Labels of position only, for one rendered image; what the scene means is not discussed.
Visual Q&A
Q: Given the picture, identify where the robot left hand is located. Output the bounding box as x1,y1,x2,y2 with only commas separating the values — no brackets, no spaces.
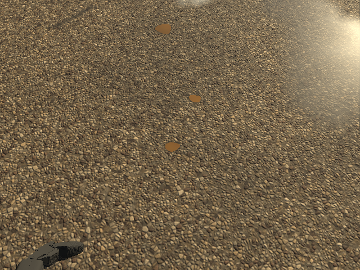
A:
15,241,84,270

